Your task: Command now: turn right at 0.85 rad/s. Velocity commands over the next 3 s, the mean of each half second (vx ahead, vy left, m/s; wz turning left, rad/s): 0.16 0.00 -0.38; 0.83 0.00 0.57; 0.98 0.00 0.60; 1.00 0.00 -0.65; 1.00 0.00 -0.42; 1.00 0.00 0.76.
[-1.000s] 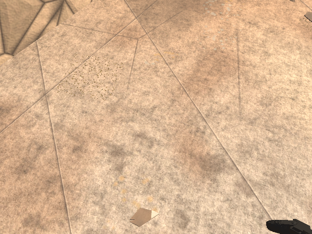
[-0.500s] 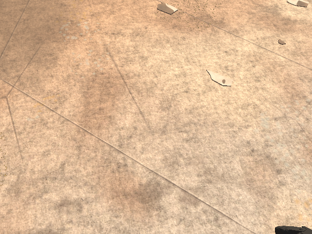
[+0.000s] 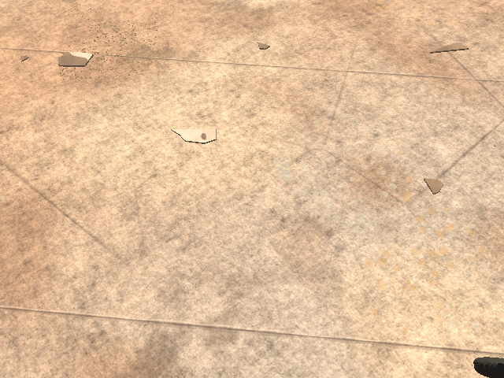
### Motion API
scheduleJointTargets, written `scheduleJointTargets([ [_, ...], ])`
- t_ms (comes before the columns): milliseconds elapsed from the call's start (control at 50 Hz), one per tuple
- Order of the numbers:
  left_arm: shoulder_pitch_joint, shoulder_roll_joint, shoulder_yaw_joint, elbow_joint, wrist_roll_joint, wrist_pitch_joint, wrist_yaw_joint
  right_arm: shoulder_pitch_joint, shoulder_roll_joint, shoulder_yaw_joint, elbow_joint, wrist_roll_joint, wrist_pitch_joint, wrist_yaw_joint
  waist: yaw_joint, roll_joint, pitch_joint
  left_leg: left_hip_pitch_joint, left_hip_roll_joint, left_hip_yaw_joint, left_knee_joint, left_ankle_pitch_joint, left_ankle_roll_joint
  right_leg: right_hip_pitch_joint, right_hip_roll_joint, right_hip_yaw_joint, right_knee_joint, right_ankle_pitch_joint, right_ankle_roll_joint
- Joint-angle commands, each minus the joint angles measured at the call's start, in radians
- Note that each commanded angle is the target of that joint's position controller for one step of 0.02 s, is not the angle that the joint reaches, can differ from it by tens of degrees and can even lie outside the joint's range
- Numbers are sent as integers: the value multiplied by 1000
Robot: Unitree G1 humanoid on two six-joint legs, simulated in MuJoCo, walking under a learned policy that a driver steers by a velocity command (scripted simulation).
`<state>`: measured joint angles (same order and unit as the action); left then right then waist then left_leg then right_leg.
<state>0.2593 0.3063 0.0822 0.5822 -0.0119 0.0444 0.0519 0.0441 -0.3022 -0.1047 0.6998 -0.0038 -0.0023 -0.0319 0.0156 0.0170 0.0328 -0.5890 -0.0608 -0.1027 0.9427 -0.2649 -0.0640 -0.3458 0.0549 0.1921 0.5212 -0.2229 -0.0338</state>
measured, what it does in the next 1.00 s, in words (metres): walks ahead: left foot, then right foot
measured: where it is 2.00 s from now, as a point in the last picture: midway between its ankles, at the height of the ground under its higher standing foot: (176, 167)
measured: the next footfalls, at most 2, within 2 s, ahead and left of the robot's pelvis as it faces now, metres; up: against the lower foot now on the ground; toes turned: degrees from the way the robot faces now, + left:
left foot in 0.18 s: +0.08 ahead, +0.13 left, +0.00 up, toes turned -12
right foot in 0.54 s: +0.03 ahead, -0.12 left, +0.00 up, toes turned -9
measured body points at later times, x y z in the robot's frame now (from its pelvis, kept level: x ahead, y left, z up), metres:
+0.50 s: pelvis +0.04 +0.01 +0.00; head +0.05 +0.01 +0.45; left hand +0.23 +0.24 -0.09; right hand +0.08 -0.28 -0.11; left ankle +0.04 +0.14 -0.74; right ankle -0.02 -0.12 -0.72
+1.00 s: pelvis +0.31 +0.03 -0.05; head +0.35 +0.03 +0.40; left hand +0.24 +0.29 -0.18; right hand +0.55 -0.20 -0.13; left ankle +0.41 +0.08 -0.74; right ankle +0.02 -0.13 -0.68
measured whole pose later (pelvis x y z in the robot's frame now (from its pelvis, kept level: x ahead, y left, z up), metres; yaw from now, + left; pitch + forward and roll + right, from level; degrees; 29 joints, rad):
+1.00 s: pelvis +0.31 +0.03 -0.05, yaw +11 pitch +2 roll +0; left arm 0.47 0.26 0.03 0.87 0.05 -0.05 0.01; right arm 0.09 -0.31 -0.05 0.65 -0.02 0.00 0.07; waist 0.01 0.01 0.04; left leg -0.60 -0.08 0.14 0.78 -0.24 0.21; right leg 0.14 -0.10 -0.22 0.80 -0.41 0.04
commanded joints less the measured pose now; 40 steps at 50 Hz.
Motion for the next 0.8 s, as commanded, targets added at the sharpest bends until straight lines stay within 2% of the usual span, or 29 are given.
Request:
scheduleJointTargets([
  [20, -54, 166, 48, -92, 1, -9, 8, -55, -46, 2, -67, 7, -21, 15, 0, -199, -156, 0, -10, -10, -139, -12, -7, 199, -192, 262, -87, 228, -145],
  [80, -51, 154, 38, -92, 8, -3, -6, -36, -60, 7, -60, 12, -25, 29, 18, -225, -171, 113, 2, 3, -218, -66, 5, 184, -203, 309, -52, 361, -162],
  [120, -68, 145, 30, -92, 3, -1, -12, -12, -68, 6, -58, 14, -30, 37, 12, -224, -161, 180, 14, 15, -319, -57, 24, 182, -196, 341, -30, 408, -163],
  [160, -89, 130, 23, -93, -8, 1, -12, 34, -72, 3, -44, 5, -36, 43, -20, -177, -144, 336, 47, 20, -537, 164, 61, 121, -141, 322, 7, 279, -111],
  [180, -39, 89, 12, -89, 9, -2, -13, 37, -116, -3, -55, -15, -36, 40, 8, -30, -169, 441, 188, -121, -567, 336, 110, 50, -61, 239, 134, 41, -57],
  [200, 19, 83, 10, -95, 11, -11, -13, 18, -178, -13, -57, -33, -26, 35, 61, 235, -123, 479, 357, -315, -579, 613, 269, -113, 108, 75, 303, -358, 18],
  [220, -21, 163, 33, -94, 21, -21, -9, 48, -137, -7, -51, -31, -30, 33, 13, 243, -123, 439, 469, -450, -612, 575, 399, -184, 72, 33, 512, -472, 76],
  [240, -50, 205, 50, -78, 8, -22, -9, 43, -120, -3, -58, -16, -30, 26, -3, 154, -104, 431, 434, -387, -604, 487, 389, -205, 46, 28, 641, -413, 95],
  [260, -62, 182, 49, -60, 5, -15, -7, 23, -100, 3, -58, -5, -24, 19, 2, 100, -93, 423, 366, -304, -592, 401, 338, -210, 42, 28, 681, -350, 108],
  [280, -65, 151, 41, -52, 8, -5, -6, 9, -84, 12, -60, 6, -20, 14, -1, 92, -79, 422, 329, -252, -589, 370, 308, -220, 42, 28, 701, -313, 120],
  [300, -45, 103, 23, -45, 10, -3, -12, 39, -62, 23, -46, 10, -17, 9, -3, 82, -114, 444, 292, -218, -626, 131, 283, -214, 24, 5, 674, -244, 122],
  [320, -34, 67, 7, -44, 7, -8, -25, 93, -80, 18, -24, 18, -13, 8, -16, 132, -117, 471, 248, -200, -676, -138, 258, -231, 20, -70, 613, -208, 120],
  [340, -55, 63, 1, -54, 0, -18, -36, 129, -104, 10, -15, 24, -9, 5, -39, 190, -99, 483, 241, -210, -718, -277, 252, -253, 6, -134, 555, -198, 116],
  [360, -92, 68, -1, -64, -6, -29, -42, 151, -115, 7, -15, 22, -8, 1, -60, 204, -78, 477, 252, -228, -742, -329, 255, -252, -15, -160, 497, -196, 108],
  [400, -135, 50, -12, -72, -4, -57, -47, 178, -131, 4, -14, 21, -18, -1, -75, 183, -52, 438, 267, -228, -762, -321, 259, -178, -40, -182, 331, -208, 81],
  [460, -84, 46, -12, -38, -7, -96, -47, 180, -156, 1, -13, 36, -35, 10, -51, 187, -28, 331, 271, -187, -761, -277, 266, 21, -31, -218, 92, -216, 36],
  [500, -21, 31, -12, -4, -11, -114, -47, 169, -149, 9, -17, 50, -33, 21, -5, 132, 14, 223, 249, -174, -701, -277, 265, 169, -24, -254, -125, -66, 1],
  [520, 83, 40, -18, 47, 74, -93, -55, 186, -137, -4, 5, -33, -9, 41, 43, 15, -10, 119, 151, -91, -568, -316, 225, 371, 28, -292, -195, -52, -12],
  [540, 214, 76, -3, 72, 80, -96, -53, 113, -69, 8, -35, -34, -12, 46, 122, -100, -34, -120, 64, -25, -333, -291, 173, 594, -119, -128, -190, -146, -25],
  [560, 312, 177, 8, 60, 82, -100, -46, 28, 46, 43, -108, -17, -25, 49, 176, -280, -73, -321, -18, 37, -25, -349, 143, 648, -413, 265, -324, -521, -56],
  [580, 273, 236, 32, 58, 87, -99, -34, -36, -3, 37, -155, -19, -32, 55, 154, -194, 13, -441, 33, -28, 81, -198, 154, 501, -525, 448, -378, -635, -152],
  [600, 211, 173, 16, 60, 76, -105, -35, -40, -41, 25, -143, -14, -33, 65, 110, -114, 64, -462, 74, -66, 138, -93, 150, 481, -473, 359, -362, -577, -140],
  [620, 150, 129, 0, 53, 64, -113, -40, 27, -57, 19, -108, -18, -35, 77, 64, -114, 56, -417, 80, -59, 151, -26, 133, 451, -411, 240, -360, -469, -104],
  [640, 106, 109, -8, 46, 58, -118, -40, 88, -78, 10, -73, -24, -28, 89, 31, -136, 29, -353, 89, -33, 164, 8, 113, 421, -366, 139, -377, -387, -78],
  [660, 103, 94, -15, 54, 53, -125, -35, 105, -88, 5, -56, -32, -18, 102, 25, -146, 32, -325, 91, -4, 201, 41, 98, 387, -339, 55, -397, -308, -71],
  [720, 147, 80, -18, 100, 52, -142, -44, 64, -60, 15, -64, -30, 0, 120, 27, -120, 82, -349, 103, 27, 235, 126, 91, 356, -308, -118, -433, -130, -64],
  [800, 177, 67, -20, 155, 57, -154, -45, -51, -49, 33, -108, -30, 6, 136, 31, -105, 140, -336, 128, 118, 100, 190, 125, 360, -293, -295, -468, 32, -48],
])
